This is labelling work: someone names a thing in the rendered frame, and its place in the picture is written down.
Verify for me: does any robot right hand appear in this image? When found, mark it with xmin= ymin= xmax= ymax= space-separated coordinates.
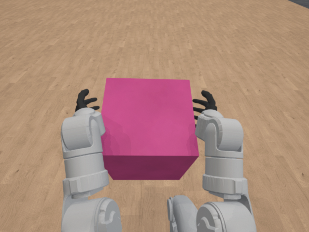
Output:
xmin=193 ymin=90 xmax=217 ymax=126

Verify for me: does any left robot forearm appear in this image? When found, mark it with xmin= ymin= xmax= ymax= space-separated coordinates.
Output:
xmin=61 ymin=108 xmax=109 ymax=227

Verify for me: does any carton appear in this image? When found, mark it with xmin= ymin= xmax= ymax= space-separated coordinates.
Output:
xmin=101 ymin=78 xmax=199 ymax=180

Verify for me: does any robot left hand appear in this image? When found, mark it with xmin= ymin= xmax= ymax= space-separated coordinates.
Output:
xmin=75 ymin=89 xmax=99 ymax=112

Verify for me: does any right robot thigh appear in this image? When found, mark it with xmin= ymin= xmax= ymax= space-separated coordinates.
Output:
xmin=167 ymin=195 xmax=198 ymax=232

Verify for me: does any robot left upper arm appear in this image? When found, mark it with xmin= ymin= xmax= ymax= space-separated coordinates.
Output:
xmin=61 ymin=197 xmax=122 ymax=232

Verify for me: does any right robot forearm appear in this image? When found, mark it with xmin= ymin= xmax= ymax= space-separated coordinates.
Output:
xmin=195 ymin=109 xmax=255 ymax=221

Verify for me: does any robot right upper arm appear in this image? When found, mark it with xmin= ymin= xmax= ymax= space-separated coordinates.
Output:
xmin=196 ymin=202 xmax=256 ymax=232

